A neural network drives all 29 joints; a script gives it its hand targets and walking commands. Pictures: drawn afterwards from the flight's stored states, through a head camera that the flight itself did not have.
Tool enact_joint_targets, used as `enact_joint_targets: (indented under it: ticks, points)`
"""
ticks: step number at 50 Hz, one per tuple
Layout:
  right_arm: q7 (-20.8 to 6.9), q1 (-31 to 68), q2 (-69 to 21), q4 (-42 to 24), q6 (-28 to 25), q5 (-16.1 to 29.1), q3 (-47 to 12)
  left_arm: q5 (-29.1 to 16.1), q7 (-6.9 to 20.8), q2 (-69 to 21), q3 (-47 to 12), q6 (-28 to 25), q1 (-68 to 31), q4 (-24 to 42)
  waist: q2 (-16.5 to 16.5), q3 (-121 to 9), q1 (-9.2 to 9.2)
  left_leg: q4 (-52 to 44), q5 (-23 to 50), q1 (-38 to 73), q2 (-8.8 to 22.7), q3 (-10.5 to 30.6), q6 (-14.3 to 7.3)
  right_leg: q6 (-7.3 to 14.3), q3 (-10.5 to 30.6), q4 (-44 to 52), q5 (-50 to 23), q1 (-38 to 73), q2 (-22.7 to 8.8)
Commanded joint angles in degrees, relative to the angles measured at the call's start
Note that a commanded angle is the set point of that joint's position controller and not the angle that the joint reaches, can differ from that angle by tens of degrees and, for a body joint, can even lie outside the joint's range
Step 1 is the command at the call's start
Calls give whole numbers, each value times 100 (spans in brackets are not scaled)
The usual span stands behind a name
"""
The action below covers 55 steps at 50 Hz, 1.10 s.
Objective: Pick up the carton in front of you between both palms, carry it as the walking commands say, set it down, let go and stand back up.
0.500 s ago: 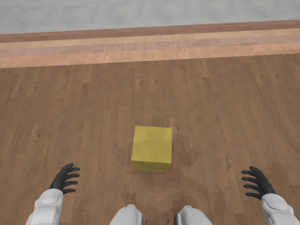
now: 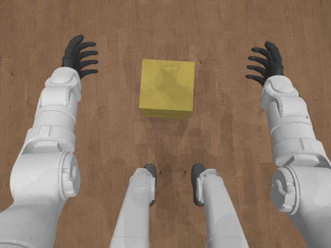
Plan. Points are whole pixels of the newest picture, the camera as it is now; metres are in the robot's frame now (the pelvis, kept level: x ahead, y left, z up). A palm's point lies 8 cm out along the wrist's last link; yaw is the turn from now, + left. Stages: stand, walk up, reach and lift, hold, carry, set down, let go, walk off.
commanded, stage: reach and lift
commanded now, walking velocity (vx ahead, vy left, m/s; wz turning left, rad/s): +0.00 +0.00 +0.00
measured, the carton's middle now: (167, 92) +0.56 +0.03 -0.55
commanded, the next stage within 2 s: none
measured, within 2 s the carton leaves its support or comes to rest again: neither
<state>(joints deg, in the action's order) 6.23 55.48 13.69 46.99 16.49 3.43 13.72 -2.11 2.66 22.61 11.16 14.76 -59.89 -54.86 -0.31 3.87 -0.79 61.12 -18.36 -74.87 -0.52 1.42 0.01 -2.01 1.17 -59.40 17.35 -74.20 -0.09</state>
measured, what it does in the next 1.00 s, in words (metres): lowers itself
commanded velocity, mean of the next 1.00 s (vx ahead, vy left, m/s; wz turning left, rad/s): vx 0.00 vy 0.00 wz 0.00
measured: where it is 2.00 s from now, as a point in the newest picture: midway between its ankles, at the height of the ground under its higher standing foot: (174, 192)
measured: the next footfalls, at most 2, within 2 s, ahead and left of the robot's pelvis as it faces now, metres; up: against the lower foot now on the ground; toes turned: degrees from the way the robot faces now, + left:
none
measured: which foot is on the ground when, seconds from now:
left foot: down 0.00-1.00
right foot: down 0.00-1.00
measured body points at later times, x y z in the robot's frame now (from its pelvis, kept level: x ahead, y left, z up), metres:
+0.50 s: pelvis +0.03 +0.00 -0.04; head +0.38 +0.02 +0.24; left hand +0.58 +0.21 -0.19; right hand +0.56 -0.17 -0.19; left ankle +0.08 +0.12 -0.64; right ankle +0.09 -0.14 -0.63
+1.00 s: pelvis -0.03 -0.01 -0.26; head +0.35 +0.02 -0.03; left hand +0.57 +0.21 -0.42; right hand +0.56 -0.17 -0.42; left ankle +0.08 +0.12 -0.64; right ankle +0.08 -0.14 -0.64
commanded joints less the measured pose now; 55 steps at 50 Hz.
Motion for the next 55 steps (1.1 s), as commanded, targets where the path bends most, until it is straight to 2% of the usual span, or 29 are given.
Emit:
enact_joint_targets:
  ticks: [1,6,9,12,15,18,20,22,26,28,31,36,38,42,45,48,51,55]
  points:
    - [79,2137,644,-303,-59,-107,304,102,14,916,241,-83,-2313,169,275,-5032,19,-673,337,2202,-191,-286,248,-90,-437,387,-107,2026,328]
    - [95,3176,574,-94,-122,-396,719,392,92,942,518,-151,-3476,-175,282,-5307,-10,-561,280,1990,-266,-327,228,-119,-518,286,-32,1755,390]
    - [94,3503,536,-153,-193,-595,959,606,129,908,690,-211,-3875,-190,318,-5732,-51,-455,686,2158,-323,-321,188,-139,-538,220,-405,1765,444]
    - [64,3390,477,-351,-300,-767,1117,804,133,825,836,-283,-3854,6,386,-6506,-87,-294,1789,2736,-385,-306,165,-134,-547,140,-1272,1953,517]
    - [-2,3083,263,-500,-492,-842,1190,919,119,597,932,-422,-3634,234,511,-6812,-43,-94,3092,3134,-366,-196,181,-107,-530,43,-2074,1616,546]
    - [-70,2757,-2,-520,-771,-970,1294,1044,89,259,1109,-639,-3283,332,568,-6624,6,180,4055,3028,-276,-41,193,-107,-497,-112,-2584,842,538]
    - [-95,2549,-126,-469,-944,-1069,1352,1140,65,69,1248,-775,-2998,292,531,-6422,25,425,4344,2637,-228,33,195,-127,-469,-310,-2758,304,521]
    - [-103,2369,-215,-380,-1060,-1144,1385,1222,33,-48,1355,-876,-2725,213,438,-6246,42,697,4118,1942,-225,26,205,-156,-438,-622,-2710,-66,511]
    - [-72,2255,-328,-179,-1166,-1200,1411,1213,-64,-89,1382,-1026,-2437,35,177,-5768,90,1286,2960,102,-282,-93,229,-231,-393,-1468,-2294,-486,505]
    - [-36,2283,-307,-137,-1189,-1119,1309,1109,-132,13,1310,-1069,-2439,16,98,-5823,128,1669,2849,-416,-306,-115,257,-267,-380,-1923,-2320,-617,509]
    - [73,2478,-102,-183,-1197,-787,937,765,-248,336,1034,-1099,-2721,108,113,-6416,162,2372,2783,-592,-325,-185,285,-293,-378,-2643,-2361,-645,503]
    - [303,3118,400,-340,-1117,-71,264,40,-415,824,325,-1023,-3374,273,240,-7478,120,3441,2654,-535,-265,-299,328,-268,-444,-3665,-2356,-580,497]
    - [368,3425,568,-348,-1040,194,56,-223,-445,998,65,-954,-3657,295,317,-7680,107,3775,2444,-516,-242,-355,332,-262,-496,-3983,-2124,-620,498]
    - [457,4079,863,-212,-827,565,-140,-582,-465,1276,-340,-737,-4347,244,480,-7569,71,4214,1502,-600,-172,-454,321,-211,-650,-4389,-1139,-905,471]
    - [423,4448,927,205,-727,634,-145,-684,-445,1344,-498,-645,-4717,-189,424,-6791,54,4384,554,-1217,-81,-446,277,-188,-649,-4632,-398,-1192,392]
    - [330,4715,938,672,-747,573,-76,-649,-400,1316,-546,-662,-4951,-667,400,-5934,65,4585,1,-1622,-4,-379,252,-188,-632,-4852,152,-1648,329]
    - [238,4951,978,1024,-828,462,20,-563,-360,1319,-509,-730,-5143,-1013,359,-5289,71,4814,-191,-1886,30,-287,240,-183,-608,-5101,348,-1933,304]
    - [173,5229,1141,1231,-980,406,54,-538,-366,1396,-546,-850,-5455,-1137,350,-4958,65,5151,-25,-1918,25,-185,237,-172,-576,-5475,213,-2064,281]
